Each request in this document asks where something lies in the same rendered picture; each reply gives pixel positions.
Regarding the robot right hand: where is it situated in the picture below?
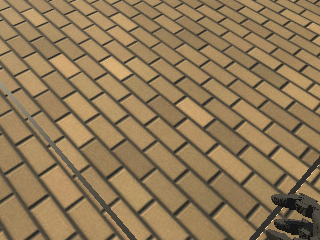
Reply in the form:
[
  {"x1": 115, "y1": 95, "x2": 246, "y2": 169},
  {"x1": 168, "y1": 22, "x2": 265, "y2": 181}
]
[{"x1": 266, "y1": 193, "x2": 320, "y2": 240}]

